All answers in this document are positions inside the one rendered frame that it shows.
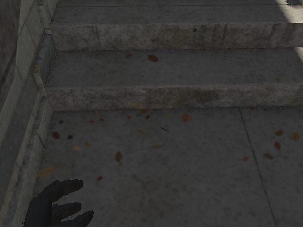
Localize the robot left hand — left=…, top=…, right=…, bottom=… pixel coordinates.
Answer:
left=22, top=179, right=94, bottom=227

